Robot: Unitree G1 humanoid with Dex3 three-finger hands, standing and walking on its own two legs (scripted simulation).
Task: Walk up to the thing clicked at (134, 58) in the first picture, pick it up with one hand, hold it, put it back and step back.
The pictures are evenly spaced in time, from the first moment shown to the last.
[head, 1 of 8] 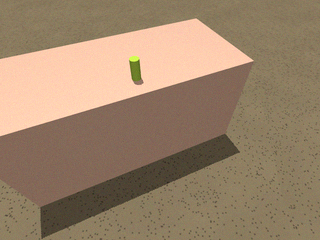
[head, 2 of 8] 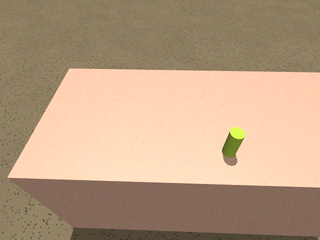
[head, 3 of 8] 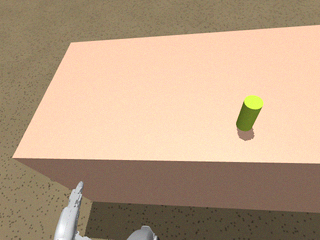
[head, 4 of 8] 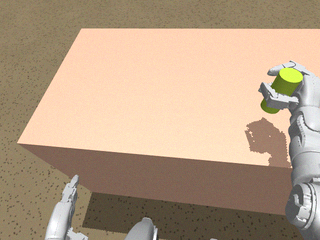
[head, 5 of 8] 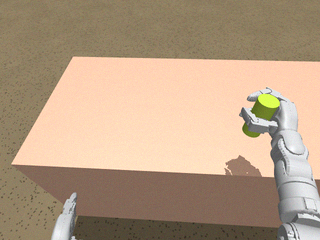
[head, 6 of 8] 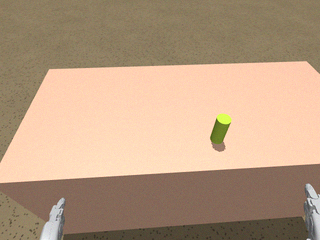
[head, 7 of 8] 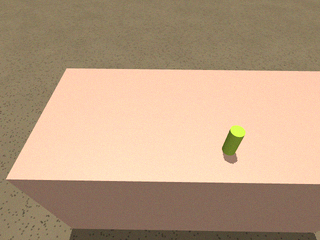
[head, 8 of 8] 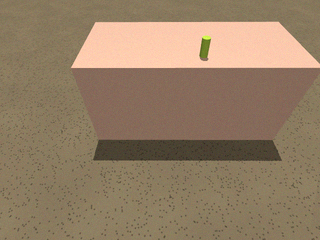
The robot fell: no
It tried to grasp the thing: yes
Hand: right
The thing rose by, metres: 0.24
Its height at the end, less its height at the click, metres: +0.00
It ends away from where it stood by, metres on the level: 0.00
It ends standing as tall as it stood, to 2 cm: yes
